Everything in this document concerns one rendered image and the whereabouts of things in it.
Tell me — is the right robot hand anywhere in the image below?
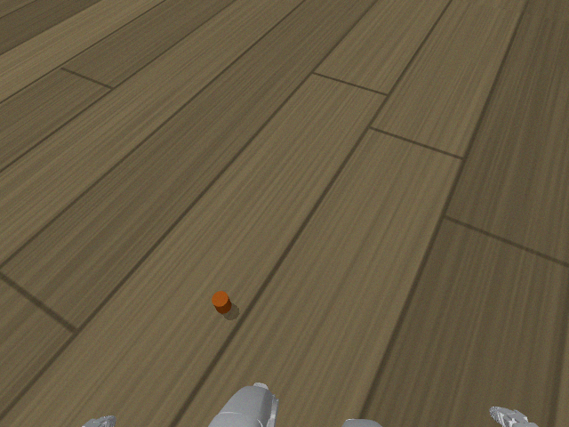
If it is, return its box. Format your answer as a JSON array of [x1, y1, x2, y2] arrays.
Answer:
[[489, 407, 539, 427]]

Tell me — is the tin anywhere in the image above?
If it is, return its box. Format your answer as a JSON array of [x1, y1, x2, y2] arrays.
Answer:
[[212, 291, 231, 314]]

